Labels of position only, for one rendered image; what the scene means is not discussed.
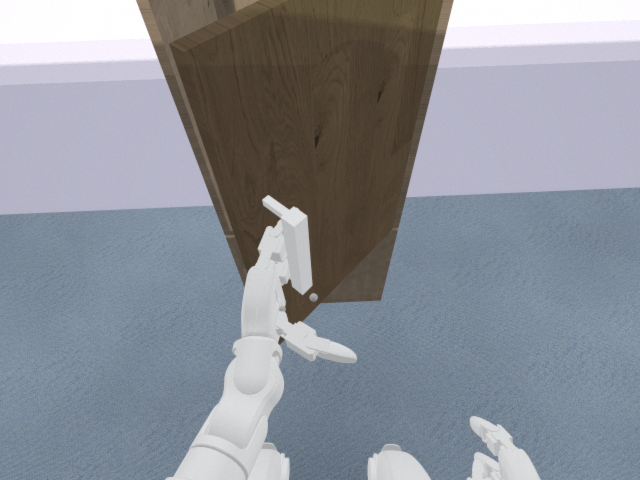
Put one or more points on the right robot hand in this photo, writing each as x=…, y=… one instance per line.
x=514, y=463

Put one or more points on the handle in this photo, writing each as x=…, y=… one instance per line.
x=296, y=237

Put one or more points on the right robot thigh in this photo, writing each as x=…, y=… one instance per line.
x=395, y=465

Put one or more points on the cupboard door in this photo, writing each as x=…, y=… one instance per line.
x=314, y=103

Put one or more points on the right robot shin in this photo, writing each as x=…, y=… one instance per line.
x=391, y=447

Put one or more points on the left robot hand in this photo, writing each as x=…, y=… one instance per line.
x=263, y=295

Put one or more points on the left robot forearm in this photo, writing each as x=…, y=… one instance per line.
x=230, y=440

